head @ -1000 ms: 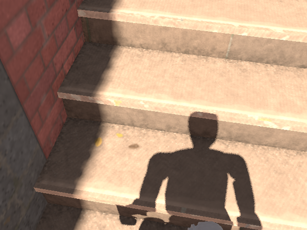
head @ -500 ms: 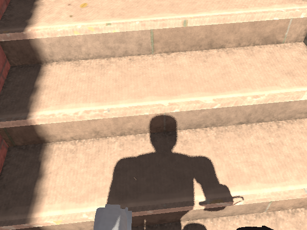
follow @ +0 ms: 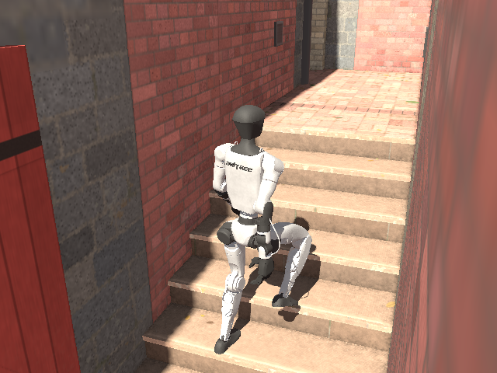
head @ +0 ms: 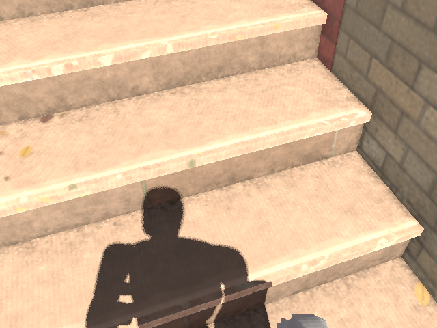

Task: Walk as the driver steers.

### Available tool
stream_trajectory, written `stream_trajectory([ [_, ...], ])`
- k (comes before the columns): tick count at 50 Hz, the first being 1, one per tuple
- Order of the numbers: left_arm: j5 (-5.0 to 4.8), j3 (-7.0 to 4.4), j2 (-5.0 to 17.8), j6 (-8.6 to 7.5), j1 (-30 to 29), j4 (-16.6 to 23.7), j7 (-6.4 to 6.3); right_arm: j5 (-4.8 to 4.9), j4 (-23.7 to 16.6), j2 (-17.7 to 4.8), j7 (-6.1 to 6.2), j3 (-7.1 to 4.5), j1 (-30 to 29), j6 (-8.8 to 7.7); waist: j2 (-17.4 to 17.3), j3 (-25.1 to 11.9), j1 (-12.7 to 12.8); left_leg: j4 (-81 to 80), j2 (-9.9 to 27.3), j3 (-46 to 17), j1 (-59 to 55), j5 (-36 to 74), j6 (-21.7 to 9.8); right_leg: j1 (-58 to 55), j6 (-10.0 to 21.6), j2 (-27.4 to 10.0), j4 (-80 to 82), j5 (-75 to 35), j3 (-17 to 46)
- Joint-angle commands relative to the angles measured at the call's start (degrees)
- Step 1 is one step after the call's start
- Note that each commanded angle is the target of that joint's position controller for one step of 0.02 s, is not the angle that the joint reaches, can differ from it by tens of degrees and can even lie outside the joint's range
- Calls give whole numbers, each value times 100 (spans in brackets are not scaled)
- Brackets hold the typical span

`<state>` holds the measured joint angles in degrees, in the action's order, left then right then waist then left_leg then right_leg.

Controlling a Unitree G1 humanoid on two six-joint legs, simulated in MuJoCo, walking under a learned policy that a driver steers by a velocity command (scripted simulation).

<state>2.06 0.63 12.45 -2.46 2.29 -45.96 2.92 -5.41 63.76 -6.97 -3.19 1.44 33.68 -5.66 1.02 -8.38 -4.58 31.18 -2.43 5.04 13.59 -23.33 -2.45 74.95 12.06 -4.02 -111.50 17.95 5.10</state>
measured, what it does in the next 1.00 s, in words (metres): climbs, turning left: right foot 0.16 m higher, then left foot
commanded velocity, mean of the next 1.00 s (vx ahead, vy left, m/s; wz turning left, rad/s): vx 0.09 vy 0.00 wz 0.27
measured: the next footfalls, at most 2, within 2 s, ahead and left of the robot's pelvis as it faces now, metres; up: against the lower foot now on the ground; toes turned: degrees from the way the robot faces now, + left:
right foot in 0.18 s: +0.34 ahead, -0.15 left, +0.16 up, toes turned -6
left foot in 0.70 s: +0.26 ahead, +0.08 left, +0.16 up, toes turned +17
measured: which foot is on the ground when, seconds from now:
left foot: down 0.00-0.20, up 0.22-0.68, down 0.70-1.00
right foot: up 0.00-0.16, down 0.18-0.72, up 0.74-1.00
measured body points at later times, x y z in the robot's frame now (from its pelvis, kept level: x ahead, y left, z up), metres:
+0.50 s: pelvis +0.21 -0.07 +0.15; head +0.23 -0.07 +0.60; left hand +0.27 +0.18 +0.01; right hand +0.31 -0.30 +0.01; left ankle +0.23 +0.10 -0.43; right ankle +0.30 -0.14 -0.56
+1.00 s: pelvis +0.25 -0.04 +0.17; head +0.26 -0.02 +0.62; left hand +0.40 +0.28 +0.11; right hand +0.45 -0.23 +0.07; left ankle +0.22 +0.06 -0.56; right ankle +0.28 -0.17 -0.44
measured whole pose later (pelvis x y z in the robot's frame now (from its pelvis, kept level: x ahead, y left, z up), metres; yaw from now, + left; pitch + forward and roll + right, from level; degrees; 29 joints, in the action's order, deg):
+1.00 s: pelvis +0.25 -0.04 +0.17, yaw +20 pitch +6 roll -1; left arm 2.2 -4.0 15.1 -4.1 0.2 -39.1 -2.8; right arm -1.7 41.8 -11.9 -0.8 -2.7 13.3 -3.7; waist 0.8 -5.5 -2.9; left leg 31.5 -3.2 -5.1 22.4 -15.1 -4.1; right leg 40.8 -6.0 1.5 -76.3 21.2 2.6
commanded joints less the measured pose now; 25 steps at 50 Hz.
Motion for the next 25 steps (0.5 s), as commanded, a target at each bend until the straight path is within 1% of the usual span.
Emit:
stream_trajectory([
  [1,-32,276,-199,-57,-1305,866,-146,-122,42,-326,143,19,285,-224,-406,804,-23,-1344,1662,-1672,-1412,3034,-1017,2116,24,-134,-456,877,-117],
  [2,25,319,-125,-30,-2039,1207,-113,-116,159,-444,165,9,467,-217,-96,741,-136,-1451,1586,-1533,-1562,2663,-896,2076,-3,-309,894,665,-447],
  [3,-3,324,-88,61,-2492,1453,-113,-80,222,-388,80,36,746,-178,-276,639,-122,-1711,1567,-1458,-1077,2742,-802,1424,-14,-493,1812,-42,-654],
  [4,151,421,-369,242,-2681,1484,53,31,-181,-469,-78,13,-3,-92,-540,595,211,-2519,1421,-818,811,2766,-927,-959,-81,-489,2693,-854,-1278],
  [5,-30,532,-500,434,-2914,1605,180,187,-224,-683,-222,-42,-21,-59,-989,703,216,-2929,1516,-714,2056,2916,-897,-2319,-283,-240,2578,-96,-1030],
  [6,-30,435,-454,414,-2293,1384,297,438,-478,-1038,-165,-126,-151,-220,-1214,472,635,-2576,1516,-452,1615,5709,-943,-3240,-569,179,2615,-355,-1553],
  [7,-82,356,-189,390,-1757,1111,288,492,-474,-1262,-143,-174,-49,-379,-957,226,805,-2120,1472,-200,843,7714,-744,-3743,-664,342,3267,-888,-1616],
  [8,-88,167,251,273,-1257,818,271,665,-566,-1512,-133,-255,-224,-456,-885,279,1051,-1632,1409,-230,31,8406,-504,-4063,-567,635,4676,-912,-1699],
  [9,-51,61,425,187,-506,569,154,632,-614,-1596,-181,-347,-273,-476,-1236,-195,1130,-1112,1476,-225,-111,9156,-336,-5352,-476,811,5229,-1510,-1634],
  [10,-77,-74,326,8,1968,-192,-213,873,-491,-1355,237,-434,517,-394,139,-970,1451,1353,1140,-138,699,7051,132,-7545,-38,-263,4967,-3564,159],
  [11,-177,-210,669,14,2410,-313,-415,1061,-591,-951,297,-382,645,-285,1526,-1953,1573,4062,67,-85,1592,1221,400,-8134,957,-1821,7006,-5501,2671],
  [12,-262,-301,795,40,1547,-177,-471,820,-660,-726,271,-427,456,-146,1429,-2150,1053,6012,-1,-875,1343,283,368,-6974,963,-1692,8209,-4006,3601],
  [13,-206,-353,709,42,589,-151,-443,611,-924,-482,258,-474,67,10,764,-1385,566,6575,243,-972,1888,700,286,-6213,713,-1473,8279,-1373,3205],
  [14,-120,-346,352,58,218,-305,-446,455,-1208,-366,313,-468,-549,147,77,-498,490,6543,440,-959,2344,1164,136,-5379,420,-1272,8174,422,2776],
  [15,-108,-302,41,47,121,-547,-505,337,-1445,-239,413,-445,-999,266,-45,349,349,6387,516,-1003,2566,1310,14,-4493,83,-1092,8148,1453,2182],
  [16,197,-93,-164,11,-149,-488,-258,416,-929,100,32,-273,-876,263,105,147,444,6470,557,-1689,2908,1830,-241,-4068,53,-957,8683,942,1888],
  [17,148,-177,-151,-3,-240,-571,-216,466,-828,37,-118,-255,-582,226,143,148,288,6835,526,-1703,3063,1805,-355,-4069,205,-1045,8871,361,1887],
  [18,154,-135,-244,-37,-358,-603,-214,505,-640,-17,-145,-260,-518,203,-91,-22,233,6997,359,-1953,3180,1852,-432,-4156,233,-1079,9017,-240,1617],
  [19,224,-108,-319,-57,-413,-625,-198,571,-565,-303,-124,-303,-531,168,-398,-170,206,6927,313,-2123,3346,2243,-381,-4247,149,-1084,9052,-563,1291],
  [20,230,-89,-306,-139,-405,-654,-152,523,-519,-567,-41,-375,-737,122,-661,-228,149,6698,365,-2096,3437,2279,-254,-4294,244,-1096,8989,-884,849],
  [21,161,-97,-273,-198,-583,-578,-125,501,-465,-690,8,-404,-814,116,-560,-309,33,6434,440,-2083,3371,2202,-116,-4265,142,-977,8983,-831,381],
  [22,67,-9,-458,-232,-857,-494,-21,511,-521,-625,-57,-419,-1039,142,-455,-338,-218,6146,712,-1723,3053,1505,111,-4225,-123,-877,9090,-529,-237],
  [23,-59,-41,-351,-285,-911,-352,-4,428,-513,-688,-117,-418,-1103,181,-347,-286,-213,5746,750,-1408,2829,1156,301,-4124,-228,-686,9175,-330,-660],
  [24,-111,-91,-119,-355,-853,-209,-38,317,-579,-763,-139,-428,-1277,221,-218,-240,-162,5165,784,-1140,2578,960,467,-4123,-307,-596,9316,-132,-870],
  [25,-115,-159,159,-532,-950,-43,-90,229,-643,-857,-181,-477,-1294,201,54,-101,-269,4646,827,-792,1841,979,562,-3974,-523,-458,9455,-464,-1278],
])
Over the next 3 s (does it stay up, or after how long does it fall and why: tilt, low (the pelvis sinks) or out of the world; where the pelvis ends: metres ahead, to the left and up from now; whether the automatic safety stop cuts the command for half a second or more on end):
stays up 0.30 -0.06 0.18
